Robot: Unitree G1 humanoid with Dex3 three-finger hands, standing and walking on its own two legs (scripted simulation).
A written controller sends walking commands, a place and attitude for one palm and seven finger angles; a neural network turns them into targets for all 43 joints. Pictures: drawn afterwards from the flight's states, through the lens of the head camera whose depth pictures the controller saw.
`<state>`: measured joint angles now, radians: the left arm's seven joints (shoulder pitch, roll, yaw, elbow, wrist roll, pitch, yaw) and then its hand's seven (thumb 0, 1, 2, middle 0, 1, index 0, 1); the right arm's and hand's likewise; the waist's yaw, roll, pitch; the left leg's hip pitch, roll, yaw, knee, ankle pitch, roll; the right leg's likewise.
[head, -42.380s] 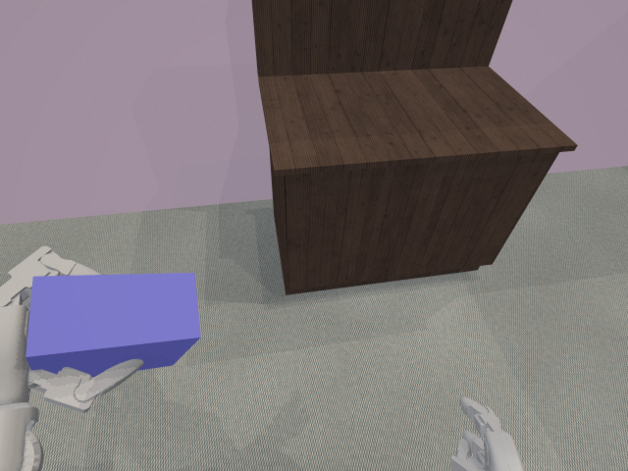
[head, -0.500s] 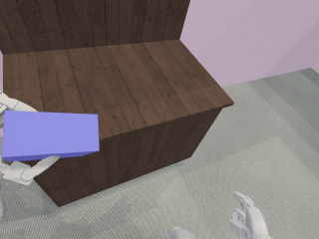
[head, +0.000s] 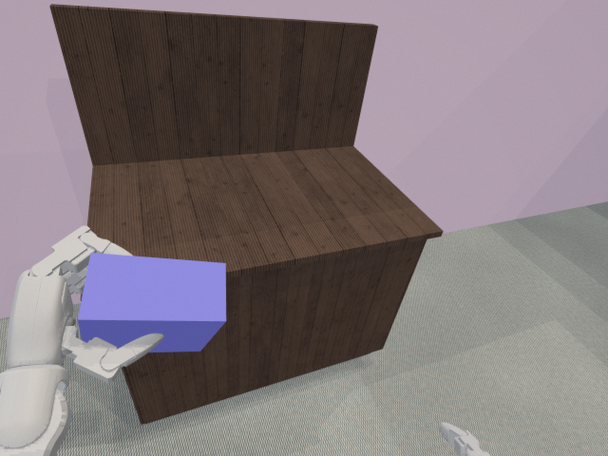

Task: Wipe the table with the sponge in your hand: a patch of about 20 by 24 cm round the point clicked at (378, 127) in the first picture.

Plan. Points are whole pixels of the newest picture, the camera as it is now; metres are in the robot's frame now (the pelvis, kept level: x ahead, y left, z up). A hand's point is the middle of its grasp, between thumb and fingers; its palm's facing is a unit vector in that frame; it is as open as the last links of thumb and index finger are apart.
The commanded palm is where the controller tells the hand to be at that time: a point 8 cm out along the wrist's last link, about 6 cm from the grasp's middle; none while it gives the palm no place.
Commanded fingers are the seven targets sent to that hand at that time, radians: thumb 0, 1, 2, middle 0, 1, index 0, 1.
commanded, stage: stop stepping back and stand still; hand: left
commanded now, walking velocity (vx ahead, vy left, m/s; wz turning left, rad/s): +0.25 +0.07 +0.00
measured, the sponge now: (174, 309) +0.23 +0.18 +0.14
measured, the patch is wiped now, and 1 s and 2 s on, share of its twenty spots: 1.00 1.00 1.00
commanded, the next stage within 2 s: none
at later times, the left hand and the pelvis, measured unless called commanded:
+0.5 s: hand (50, 379) +0.13 +0.25 +0.16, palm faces +0.32 -0.88 -0.34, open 10.3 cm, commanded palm +0.08 +0.30 +0.19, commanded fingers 0.00 0.10 1.30 -1.20 -1.60 -1.20 -1.60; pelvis -0.08 +0.01 -0.01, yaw +0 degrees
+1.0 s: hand out of the picture +0.04 +0.26 +0.17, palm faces +0.35 -0.88 -0.31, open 10.3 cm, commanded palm +0.00 +0.31 +0.19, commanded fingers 0.00 0.10 1.30 -1.20 -1.60 -1.20 -1.60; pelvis -0.15 +0.02 +0.01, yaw +2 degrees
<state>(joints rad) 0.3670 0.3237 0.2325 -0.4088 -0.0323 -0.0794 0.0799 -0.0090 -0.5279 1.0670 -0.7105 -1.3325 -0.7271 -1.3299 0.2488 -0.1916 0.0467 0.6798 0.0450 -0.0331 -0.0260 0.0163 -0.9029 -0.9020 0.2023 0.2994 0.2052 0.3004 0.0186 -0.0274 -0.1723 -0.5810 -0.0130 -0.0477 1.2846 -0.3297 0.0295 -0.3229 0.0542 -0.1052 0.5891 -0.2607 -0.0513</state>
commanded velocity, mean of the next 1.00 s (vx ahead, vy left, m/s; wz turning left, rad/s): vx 0.06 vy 0.00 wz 0.00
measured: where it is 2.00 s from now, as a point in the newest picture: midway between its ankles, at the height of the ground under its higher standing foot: outside the picture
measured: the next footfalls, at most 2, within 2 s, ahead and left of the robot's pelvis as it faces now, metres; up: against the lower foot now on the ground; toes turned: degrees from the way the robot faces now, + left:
left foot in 0.10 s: -0.14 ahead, +0.15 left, +0.00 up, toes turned +0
right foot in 0.82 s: -0.06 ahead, -0.06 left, +0.00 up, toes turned +3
